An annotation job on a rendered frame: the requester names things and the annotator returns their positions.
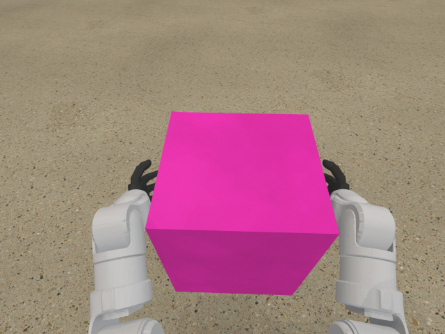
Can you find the robot left forearm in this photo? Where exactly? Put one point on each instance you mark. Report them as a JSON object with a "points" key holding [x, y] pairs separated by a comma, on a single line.
{"points": [[118, 249]]}

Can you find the right robot hand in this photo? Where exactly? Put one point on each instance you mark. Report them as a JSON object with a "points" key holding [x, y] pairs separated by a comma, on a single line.
{"points": [[339, 182]]}

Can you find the right robot upper arm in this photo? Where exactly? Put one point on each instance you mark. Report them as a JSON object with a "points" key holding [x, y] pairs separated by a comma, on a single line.
{"points": [[346, 326]]}

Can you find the left robot hand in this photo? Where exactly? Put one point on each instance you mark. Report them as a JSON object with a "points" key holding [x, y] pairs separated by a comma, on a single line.
{"points": [[139, 182]]}

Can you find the carton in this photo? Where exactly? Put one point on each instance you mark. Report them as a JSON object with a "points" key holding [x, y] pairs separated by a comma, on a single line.
{"points": [[240, 204]]}

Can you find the left robot upper arm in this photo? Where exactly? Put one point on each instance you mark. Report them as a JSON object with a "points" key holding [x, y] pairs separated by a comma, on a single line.
{"points": [[138, 326]]}

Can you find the robot right forearm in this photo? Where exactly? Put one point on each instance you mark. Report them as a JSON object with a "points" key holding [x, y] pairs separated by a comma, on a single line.
{"points": [[367, 246]]}

